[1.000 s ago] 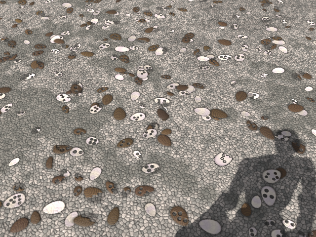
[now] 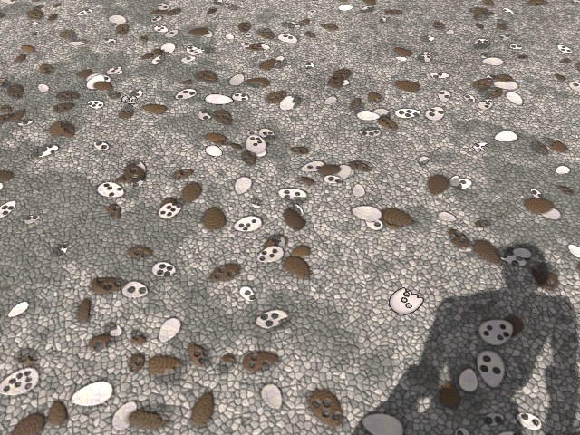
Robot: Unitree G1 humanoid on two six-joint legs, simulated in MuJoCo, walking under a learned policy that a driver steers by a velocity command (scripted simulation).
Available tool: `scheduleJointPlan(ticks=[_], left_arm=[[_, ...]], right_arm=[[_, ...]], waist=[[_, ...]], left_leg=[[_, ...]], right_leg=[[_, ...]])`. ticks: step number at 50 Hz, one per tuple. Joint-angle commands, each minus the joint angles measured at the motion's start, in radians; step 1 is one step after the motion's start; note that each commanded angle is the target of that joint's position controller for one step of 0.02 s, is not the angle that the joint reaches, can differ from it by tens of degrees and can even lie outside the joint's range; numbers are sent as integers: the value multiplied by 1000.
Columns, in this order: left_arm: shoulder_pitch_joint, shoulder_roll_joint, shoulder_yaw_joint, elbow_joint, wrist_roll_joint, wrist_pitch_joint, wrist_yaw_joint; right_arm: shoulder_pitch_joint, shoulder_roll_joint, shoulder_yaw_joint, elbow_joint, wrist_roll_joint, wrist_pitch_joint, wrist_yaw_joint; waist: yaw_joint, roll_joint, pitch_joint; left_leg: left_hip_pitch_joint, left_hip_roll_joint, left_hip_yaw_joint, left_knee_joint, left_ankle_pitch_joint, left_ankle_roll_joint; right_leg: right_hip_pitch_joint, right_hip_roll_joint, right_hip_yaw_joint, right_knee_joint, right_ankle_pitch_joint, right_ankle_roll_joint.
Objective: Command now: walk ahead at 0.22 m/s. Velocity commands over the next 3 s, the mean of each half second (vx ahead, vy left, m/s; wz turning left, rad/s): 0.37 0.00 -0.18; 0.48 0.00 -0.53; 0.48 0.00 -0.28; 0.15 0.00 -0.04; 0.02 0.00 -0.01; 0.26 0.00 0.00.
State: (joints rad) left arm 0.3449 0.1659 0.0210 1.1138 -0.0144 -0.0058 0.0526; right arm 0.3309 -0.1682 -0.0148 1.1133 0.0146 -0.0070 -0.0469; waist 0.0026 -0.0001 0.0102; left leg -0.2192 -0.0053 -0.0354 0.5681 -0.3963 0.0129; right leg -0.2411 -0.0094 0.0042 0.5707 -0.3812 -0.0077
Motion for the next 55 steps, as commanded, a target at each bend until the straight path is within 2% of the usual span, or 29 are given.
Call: scheduleJointPlan(ticks=[1,3,6,9,10,11,12,13,15,16,18,21,23,26,28,29,30,31,32,33,34,35,38,41,46,50,52,54,55], left_arm=[[88,103,22,-24,-12,-30,-3],[106,98,23,-31,-18,-54,-13],[183,152,41,-24,-22,-76,-25],[127,184,47,-57,-23,-81,-32],[31,168,41,-94,-26,-81,-35],[-114,123,28,-155,-31,-90,-40],[-153,87,20,-204,-28,-117,-46],[-131,114,27,-189,-24,-133,-50],[-127,102,29,-199,-44,-135,-59],[-115,71,25,-202,-52,-129,-62],[-130,73,31,-216,-35,-111,-69],[-247,29,8,-279,-16,-87,-84],[-342,18,-2,-333,-10,-80,-91],[-362,96,20,-380,-12,-79,-105],[-198,167,57,-348,-18,-77,-116],[-53,216,85,-306,-19,-68,-114],[79,282,111,-281,-16,-50,-97],[56,362,116,-313,3,-52,-88],[62,280,97,-297,16,-60,-84],[2,229,84,-306,13,-71,-80],[-88,205,73,-326,6,-84,-89],[-156,174,61,-348,7,-90,-95],[-182,193,60,-365,5,-90,-87],[-122,230,69,-366,6,-90,-62],[-14,248,77,-357,-11,-73,-44],[35,238,75,-352,-17,-58,-39],[27,247,78,-360,-11,-50,-34],[7,212,66,-369,-5,-47,-34],[-4,158,45,-383,7,-54,-40]], right_arm=[[66,-94,-20,-32,13,-32,3],[45,-70,-15,-51,17,-57,14],[10,-39,-11,-84,16,-91,30],[63,-24,-8,-84,21,-114,42],[174,-39,-17,-45,20,-118,43],[362,-121,-46,19,23,-125,43],[522,-271,-91,62,16,-123,46],[485,-184,-64,40,-10,-122,46],[361,-104,-36,3,-25,-110,46],[318,-126,-33,-5,-19,-106,45],[224,-51,-7,-31,-21,-94,42],[114,-108,-4,-76,-25,-98,19],[181,-184,-19,-62,-13,-109,8],[188,-212,-29,-65,-5,-107,4],[160,-233,-36,-86,-18,-85,-4],[127,-243,-38,-108,-20,-79,0],[104,-231,-31,-143,-29,-87,8],[215,-58,16,-194,-33,-121,35],[135,-140,-3,-216,0,-167,56],[29,-196,-18,-268,35,-182,60],[-18,-203,-23,-283,27,-184,51],[-34,-219,-40,-276,6,-170,37],[20,-188,-49,-303,-18,-126,29],[-120,-180,-51,-365,-41,-110,15],[-329,-150,-40,-438,-24,-119,23],[-398,-185,-48,-481,-9,-137,47],[-380,-211,-59,-486,-5,-149,56],[-226,-242,-76,-448,-12,-160,52],[-77,-286,-89,-431,-30,-163,45]], waist=[[4,-10,182],[15,-23,180],[34,-126,135],[-28,-171,146],[-96,-134,141],[-188,28,128],[-224,325,64],[-180,254,50],[-104,67,89],[-71,92,118],[-30,75,137],[-14,55,169],[-41,72,154],[2,110,96],[99,161,-32],[174,155,-114],[226,59,-178],[86,-251,-328],[134,-167,-370],[108,-118,-190],[50,25,-85],[7,97,-41],[-65,15,-8],[-29,-15,27],[60,-62,6],[80,-77,-13],[57,-106,-23],[-19,-129,-89],[-87,-75,-211]], left_leg=[[-200,30,-45,-126,-356,82],[-224,32,-48,-87,-280,87],[-273,-14,28,67,-113,79],[-163,-17,56,61,-34,113],[23,-10,30,-47,3,121],[261,70,-129,-164,79,152],[544,270,-454,-288,269,224],[535,372,-566,-276,456,241],[512,335,-358,-259,621,190],[478,354,-289,-283,652,196],[350,251,-91,-349,617,117],[58,163,81,-450,529,98],[45,200,94,-491,600,113],[228,240,145,-341,1063,89],[287,250,170,-74,1328,63],[225,228,178,129,1301,46],[-16,168,178,445,962,16],[-397,-67,83,906,-70,-35],[-507,-36,-133,1013,-99,10],[-574,18,-117,956,-25,39],[-535,62,-100,856,40,44],[-462,97,-84,772,81,43],[-348,137,-70,631,98,-6],[-369,125,-28,430,251,-57],[-328,44,-25,44,490,-65],[-307,11,-55,-77,433,-50],[-249,-4,-55,-115,339,-30],[-41,13,-30,-175,341,26],[202,147,-141,-140,334,98]], right_leg=[[-113,-43,79,-144,-386,-86],[-76,-76,138,-157,-350,-113],[39,-187,334,-263,-364,-188],[-41,-267,438,-280,-234,-217],[-170,-212,346,-197,-96,-178],[-378,-74,126,54,118,-95],[-634,67,-62,459,154,-18],[-727,59,73,638,-137,-44],[-823,19,159,820,-39,-102],[-846,-7,165,791,10,-110],[-738,-32,104,662,116,-101],[-465,-23,-37,331,333,-47],[-343,-7,-97,203,372,-53],[-289,44,-132,99,338,-120],[-91,100,-149,83,306,-160],[116,114,-123,25,337,-190],[382,-2,90,-12,261,-236],[657,-334,756,-154,162,-474],[651,-330,879,-296,30,-466],[505,-288,709,-317,26,-394],[314,-238,582,-344,124,-350],[172,-182,473,-361,206,-303],[-43,-131,356,-398,314,-312],[-137,-86,287,-410,322,-297],[-63,-53,289,-349,264,-226],[74,-92,397,-250,229,-214],[119,-110,454,-188,268,-203],[116,-73,426,-68,382,-167],[18,-27,352,163,355,-131]])
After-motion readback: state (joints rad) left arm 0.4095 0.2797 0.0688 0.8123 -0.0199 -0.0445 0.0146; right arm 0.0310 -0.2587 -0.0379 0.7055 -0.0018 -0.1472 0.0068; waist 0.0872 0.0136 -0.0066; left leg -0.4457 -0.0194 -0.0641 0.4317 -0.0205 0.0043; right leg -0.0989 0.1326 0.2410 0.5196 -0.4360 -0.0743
